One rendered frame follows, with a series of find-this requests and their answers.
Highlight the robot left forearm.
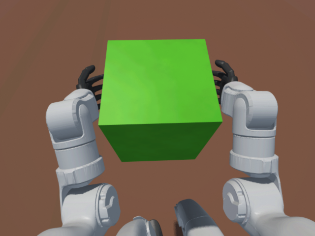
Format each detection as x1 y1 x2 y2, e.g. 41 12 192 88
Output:
46 88 105 218

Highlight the left robot upper arm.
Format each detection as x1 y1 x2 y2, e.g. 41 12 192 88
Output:
37 183 121 236

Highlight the right robot upper arm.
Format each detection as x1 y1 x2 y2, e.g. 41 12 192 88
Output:
222 177 315 236

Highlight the robot right hand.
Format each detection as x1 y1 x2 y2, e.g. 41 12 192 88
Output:
212 60 238 104

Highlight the robot left hand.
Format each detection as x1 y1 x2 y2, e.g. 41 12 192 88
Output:
76 65 104 109

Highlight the robot left foot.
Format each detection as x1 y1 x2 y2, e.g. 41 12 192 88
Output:
150 219 163 236

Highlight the left robot thigh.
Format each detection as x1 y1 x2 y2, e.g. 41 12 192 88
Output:
116 219 154 236

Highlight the carton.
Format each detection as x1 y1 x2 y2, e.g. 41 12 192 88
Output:
98 39 223 162

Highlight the robot right forearm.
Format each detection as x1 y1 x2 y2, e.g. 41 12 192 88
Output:
220 81 284 206

